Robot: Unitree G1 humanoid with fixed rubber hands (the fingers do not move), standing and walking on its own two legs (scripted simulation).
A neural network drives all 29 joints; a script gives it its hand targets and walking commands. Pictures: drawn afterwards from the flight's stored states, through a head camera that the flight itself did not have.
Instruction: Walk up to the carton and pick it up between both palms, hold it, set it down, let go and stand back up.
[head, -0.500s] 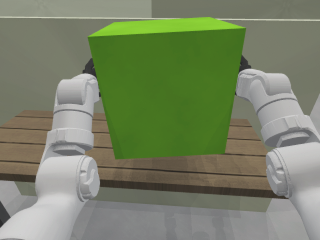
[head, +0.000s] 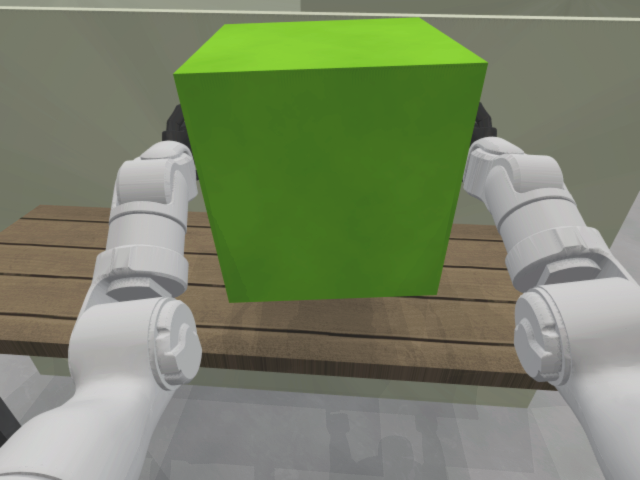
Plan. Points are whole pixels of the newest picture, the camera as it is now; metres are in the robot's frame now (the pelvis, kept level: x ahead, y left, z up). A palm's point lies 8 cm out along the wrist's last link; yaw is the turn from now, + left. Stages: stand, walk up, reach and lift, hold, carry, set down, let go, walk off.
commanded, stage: set down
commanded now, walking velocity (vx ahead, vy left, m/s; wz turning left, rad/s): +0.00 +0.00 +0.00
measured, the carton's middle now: (327, 155) +0.43 +0.00 +0.29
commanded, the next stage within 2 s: none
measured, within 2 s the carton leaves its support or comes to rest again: neither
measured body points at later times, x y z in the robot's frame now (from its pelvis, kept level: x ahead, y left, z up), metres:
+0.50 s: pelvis +0.02 +0.01 +0.00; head -0.06 +0.03 +0.44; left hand +0.43 +0.17 +0.25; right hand +0.41 -0.18 +0.24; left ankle +0.01 +0.11 -0.75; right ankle +0.00 -0.11 -0.75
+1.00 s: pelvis +0.01 +0.00 +0.00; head -0.05 +0.03 +0.44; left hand +0.44 +0.18 +0.22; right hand +0.42 -0.18 +0.21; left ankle +0.01 +0.11 -0.75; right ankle +0.00 -0.11 -0.75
